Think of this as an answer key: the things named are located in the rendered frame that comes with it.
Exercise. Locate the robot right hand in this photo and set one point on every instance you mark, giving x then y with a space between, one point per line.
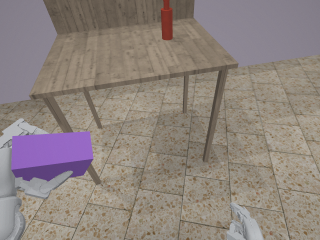
248 230

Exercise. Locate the robot left hand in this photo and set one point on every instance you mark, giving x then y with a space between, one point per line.
9 184

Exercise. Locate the left robot forearm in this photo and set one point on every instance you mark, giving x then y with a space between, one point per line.
12 221

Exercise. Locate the sponge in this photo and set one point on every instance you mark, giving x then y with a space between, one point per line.
45 156

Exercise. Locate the table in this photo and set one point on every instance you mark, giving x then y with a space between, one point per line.
103 44

